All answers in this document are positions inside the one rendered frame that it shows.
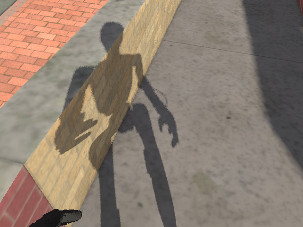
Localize robot left hand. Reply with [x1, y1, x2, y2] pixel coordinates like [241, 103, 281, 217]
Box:
[28, 209, 82, 227]

